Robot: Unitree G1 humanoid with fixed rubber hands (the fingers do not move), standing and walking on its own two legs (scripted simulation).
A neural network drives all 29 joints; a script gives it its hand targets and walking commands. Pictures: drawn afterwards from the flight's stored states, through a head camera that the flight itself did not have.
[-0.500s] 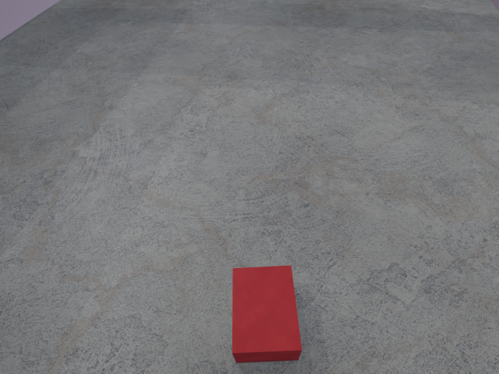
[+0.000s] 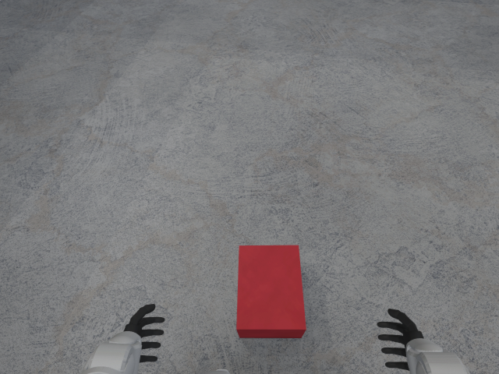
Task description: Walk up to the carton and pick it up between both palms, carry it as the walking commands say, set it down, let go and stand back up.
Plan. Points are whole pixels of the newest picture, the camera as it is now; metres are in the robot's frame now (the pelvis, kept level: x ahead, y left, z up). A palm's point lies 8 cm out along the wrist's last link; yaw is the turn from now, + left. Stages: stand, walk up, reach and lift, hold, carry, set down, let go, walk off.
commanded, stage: reach and lift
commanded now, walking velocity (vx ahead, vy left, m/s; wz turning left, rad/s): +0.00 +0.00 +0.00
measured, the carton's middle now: (269, 290) +0.44 +0.00 -0.68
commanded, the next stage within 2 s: none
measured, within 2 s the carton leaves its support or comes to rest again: neither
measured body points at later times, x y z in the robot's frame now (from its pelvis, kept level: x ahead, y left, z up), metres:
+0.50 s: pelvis -0.05 -0.01 -0.05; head +0.08 -0.01 +0.38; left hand +0.20 +0.21 -0.15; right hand +0.21 -0.24 -0.16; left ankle +0.00 +0.11 -0.72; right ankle +0.01 -0.13 -0.72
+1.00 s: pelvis -0.07 -0.01 -0.08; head +0.17 -0.02 +0.30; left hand +0.35 +0.20 -0.19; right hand +0.37 -0.21 -0.19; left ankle +0.00 +0.11 -0.72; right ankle +0.01 -0.13 -0.72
